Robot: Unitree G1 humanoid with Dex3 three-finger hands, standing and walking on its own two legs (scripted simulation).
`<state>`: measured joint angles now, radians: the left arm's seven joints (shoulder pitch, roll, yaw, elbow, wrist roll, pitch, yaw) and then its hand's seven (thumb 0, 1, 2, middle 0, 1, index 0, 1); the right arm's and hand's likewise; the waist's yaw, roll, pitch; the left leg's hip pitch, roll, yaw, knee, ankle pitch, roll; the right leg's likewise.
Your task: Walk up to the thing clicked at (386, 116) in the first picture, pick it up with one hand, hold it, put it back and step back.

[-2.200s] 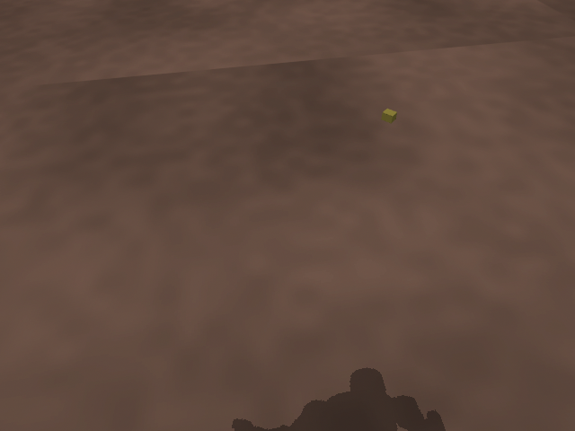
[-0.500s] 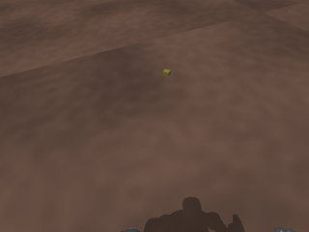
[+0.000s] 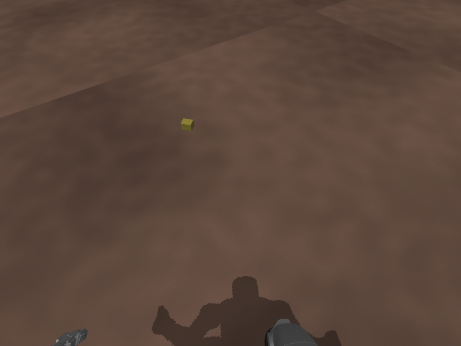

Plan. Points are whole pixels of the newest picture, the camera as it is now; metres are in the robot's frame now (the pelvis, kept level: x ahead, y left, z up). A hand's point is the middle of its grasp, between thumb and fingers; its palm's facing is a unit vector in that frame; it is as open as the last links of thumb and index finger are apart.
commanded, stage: walk up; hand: left
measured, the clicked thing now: (187, 124) +1.56 +0.16 -0.74
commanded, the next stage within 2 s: none
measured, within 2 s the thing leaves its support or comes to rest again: neither
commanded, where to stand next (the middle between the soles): +1.14 -0.01 m, yaw -1 degrees
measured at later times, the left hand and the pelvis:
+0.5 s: hand (106, 298) +0.28 +0.26 -0.13, palm faces -0.01 -0.92 -0.39, open 7.4 cm; pelvis +0.26 -0.03 +0.00, yaw -1 degrees
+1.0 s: hand (130, 174) +0.61 +0.25 -0.13, palm faces -0.10 -0.92 -0.39, open 7.4 cm; pelvis +0.51 -0.03 -0.01, yaw -2 degrees
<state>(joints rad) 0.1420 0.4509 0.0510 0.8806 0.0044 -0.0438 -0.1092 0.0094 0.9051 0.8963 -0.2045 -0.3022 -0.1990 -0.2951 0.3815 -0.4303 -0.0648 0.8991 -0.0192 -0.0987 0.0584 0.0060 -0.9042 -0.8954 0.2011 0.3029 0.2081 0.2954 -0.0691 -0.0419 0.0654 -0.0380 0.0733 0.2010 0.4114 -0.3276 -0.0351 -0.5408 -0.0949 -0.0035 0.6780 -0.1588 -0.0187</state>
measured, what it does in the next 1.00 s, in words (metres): walks ahead: right foot, then left foot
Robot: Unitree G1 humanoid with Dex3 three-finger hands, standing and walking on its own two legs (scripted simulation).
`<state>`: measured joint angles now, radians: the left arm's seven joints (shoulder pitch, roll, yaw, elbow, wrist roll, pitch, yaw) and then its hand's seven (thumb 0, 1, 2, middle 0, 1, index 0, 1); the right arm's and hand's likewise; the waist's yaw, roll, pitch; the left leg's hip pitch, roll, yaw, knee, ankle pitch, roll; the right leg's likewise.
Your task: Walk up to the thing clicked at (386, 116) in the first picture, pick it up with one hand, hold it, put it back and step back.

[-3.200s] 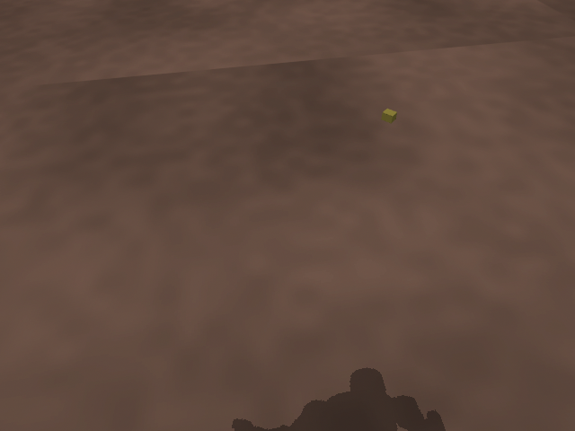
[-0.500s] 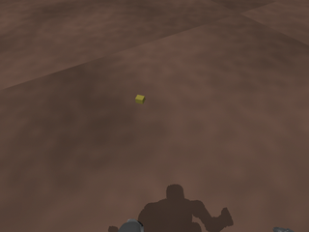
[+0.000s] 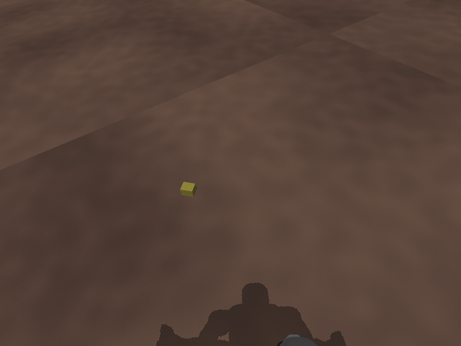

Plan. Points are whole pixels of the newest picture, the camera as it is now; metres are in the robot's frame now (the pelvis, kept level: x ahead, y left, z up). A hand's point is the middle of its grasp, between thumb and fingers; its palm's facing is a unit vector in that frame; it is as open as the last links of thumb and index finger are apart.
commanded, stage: walk up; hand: left
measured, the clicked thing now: (188, 189) +1.04 +0.23 -0.74
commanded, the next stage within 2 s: none
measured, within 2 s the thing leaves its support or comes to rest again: neither
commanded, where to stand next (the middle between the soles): +0.63 +0.05 m, yaw +1 degrees
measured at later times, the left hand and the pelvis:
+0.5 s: hand (94, 338) +0.21 +0.30 -0.15, palm faces +0.04 -0.93 -0.38, open 7.4 cm; pelvis +0.20 +0.01 -0.01, yaw +3 degrees
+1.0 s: hand (121, 229) +0.43 +0.27 -0.12, palm faces +0.02 -0.90 -0.43, open 7.4 cm; pelvis +0.38 -0.01 +0.00, yaw +2 degrees
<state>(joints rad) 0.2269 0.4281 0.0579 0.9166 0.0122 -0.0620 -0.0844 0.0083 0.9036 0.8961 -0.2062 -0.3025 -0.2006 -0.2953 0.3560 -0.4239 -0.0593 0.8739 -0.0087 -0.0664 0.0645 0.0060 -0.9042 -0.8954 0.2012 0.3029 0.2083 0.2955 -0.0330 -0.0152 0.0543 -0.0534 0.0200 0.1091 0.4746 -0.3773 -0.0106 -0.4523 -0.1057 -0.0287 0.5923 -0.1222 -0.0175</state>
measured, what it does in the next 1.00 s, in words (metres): walks ahead: right foot, then left foot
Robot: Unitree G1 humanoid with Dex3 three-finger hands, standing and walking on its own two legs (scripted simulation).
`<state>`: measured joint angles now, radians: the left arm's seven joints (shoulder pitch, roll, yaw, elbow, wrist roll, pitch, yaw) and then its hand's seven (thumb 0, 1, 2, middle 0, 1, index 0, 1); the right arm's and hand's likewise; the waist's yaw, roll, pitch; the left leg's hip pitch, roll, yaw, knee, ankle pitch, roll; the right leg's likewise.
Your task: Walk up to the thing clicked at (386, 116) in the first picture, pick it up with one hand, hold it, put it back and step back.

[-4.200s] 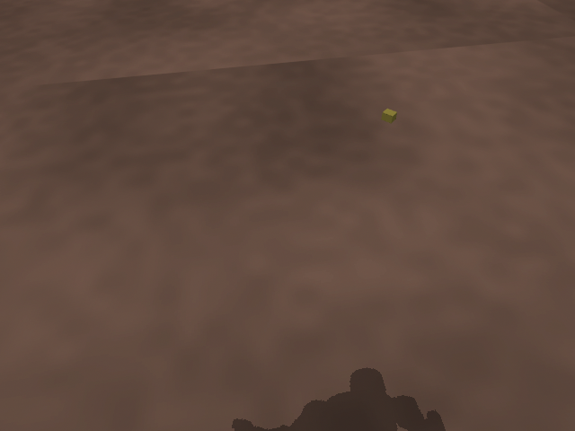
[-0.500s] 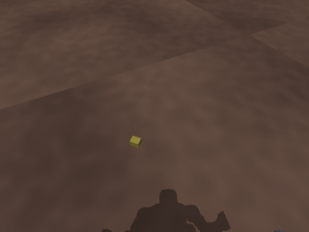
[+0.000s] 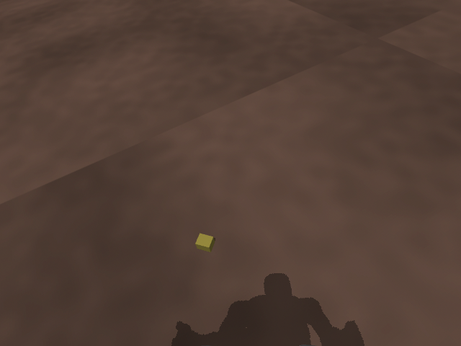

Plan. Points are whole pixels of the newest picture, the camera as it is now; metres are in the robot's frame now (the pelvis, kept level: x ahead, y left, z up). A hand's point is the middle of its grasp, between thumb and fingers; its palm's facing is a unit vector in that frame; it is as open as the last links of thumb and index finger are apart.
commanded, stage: walk up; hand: left
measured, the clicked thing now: (205, 242) +0.67 +0.21 -0.74
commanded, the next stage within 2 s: stand in 1.90 s
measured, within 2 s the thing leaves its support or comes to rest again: neither
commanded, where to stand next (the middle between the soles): +0.25 +0.04 m, yaw -1 degrees
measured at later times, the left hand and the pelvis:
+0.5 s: hand (92, 338) +0.19 +0.33 -0.15, palm faces -0.06 -0.92 -0.38, open 7.4 cm; pelvis +0.13 +0.05 +0.00, yaw -1 degrees
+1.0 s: hand (120, 288) +0.28 +0.28 -0.14, palm faces -0.06 -0.94 -0.34, open 7.4 cm; pelvis +0.17 +0.04 +0.01, yaw -2 degrees
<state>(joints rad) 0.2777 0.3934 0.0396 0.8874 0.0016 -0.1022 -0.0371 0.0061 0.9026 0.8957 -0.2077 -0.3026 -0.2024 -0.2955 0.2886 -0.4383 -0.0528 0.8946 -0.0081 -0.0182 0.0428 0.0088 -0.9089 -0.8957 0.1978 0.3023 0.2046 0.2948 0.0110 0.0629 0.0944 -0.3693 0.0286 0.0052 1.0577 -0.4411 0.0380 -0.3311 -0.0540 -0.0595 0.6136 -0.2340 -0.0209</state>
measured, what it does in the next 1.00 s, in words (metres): walks ahead: left foot, then right foot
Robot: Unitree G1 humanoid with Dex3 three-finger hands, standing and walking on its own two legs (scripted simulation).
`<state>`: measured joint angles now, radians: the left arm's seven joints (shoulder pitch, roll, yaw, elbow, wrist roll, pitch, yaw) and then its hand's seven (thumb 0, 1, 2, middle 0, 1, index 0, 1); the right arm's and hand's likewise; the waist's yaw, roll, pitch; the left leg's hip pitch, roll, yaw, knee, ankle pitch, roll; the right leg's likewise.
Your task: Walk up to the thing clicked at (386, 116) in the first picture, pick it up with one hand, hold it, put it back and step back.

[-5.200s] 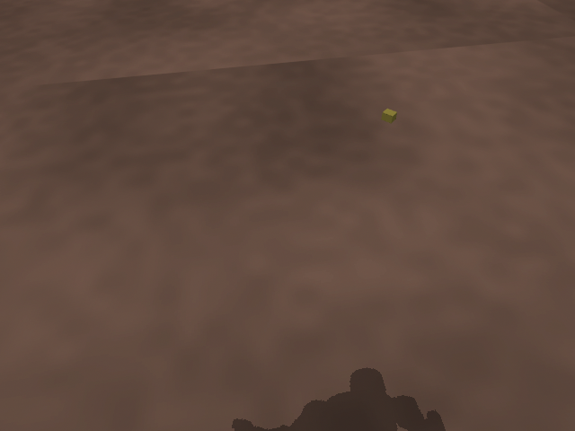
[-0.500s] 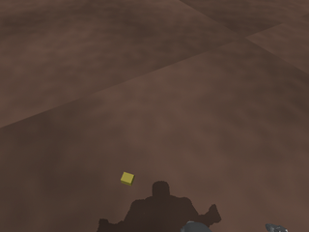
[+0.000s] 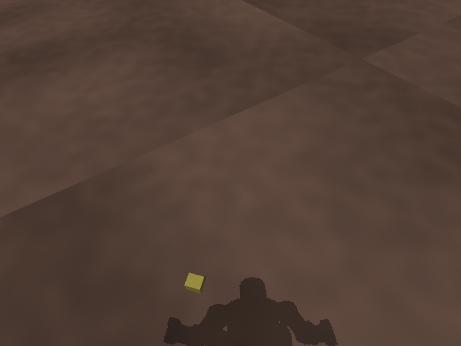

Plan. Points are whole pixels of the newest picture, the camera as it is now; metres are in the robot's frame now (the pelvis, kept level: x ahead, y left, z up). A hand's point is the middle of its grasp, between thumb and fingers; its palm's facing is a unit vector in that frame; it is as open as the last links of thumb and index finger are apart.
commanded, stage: walk up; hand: left
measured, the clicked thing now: (195, 283) +0.50 +0.19 -0.75
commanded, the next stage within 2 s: stand in 0.90 s
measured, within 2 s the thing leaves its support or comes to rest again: neither
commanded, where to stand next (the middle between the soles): +0.09 +0.01 m, yaw +1 degrees
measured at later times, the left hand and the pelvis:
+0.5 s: hand out of the picture +0.08 +0.26 -0.15, palm faces +0.00 -0.94 -0.33, open 7.4 cm; pelvis +0.01 +0.00 +0.01, yaw +0 degrees
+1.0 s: hand out of the picture +0.10 +0.26 -0.15, palm faces -0.01 -0.94 -0.33, open 7.4 cm; pelvis +0.02 +0.01 +0.01, yaw +1 degrees
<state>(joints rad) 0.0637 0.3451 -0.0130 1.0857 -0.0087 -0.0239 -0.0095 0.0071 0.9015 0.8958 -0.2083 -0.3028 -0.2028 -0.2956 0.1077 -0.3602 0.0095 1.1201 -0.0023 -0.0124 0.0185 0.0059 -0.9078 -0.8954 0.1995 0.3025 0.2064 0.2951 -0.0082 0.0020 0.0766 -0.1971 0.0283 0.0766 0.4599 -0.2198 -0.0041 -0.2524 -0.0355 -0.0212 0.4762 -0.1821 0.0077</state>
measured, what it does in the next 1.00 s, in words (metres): stands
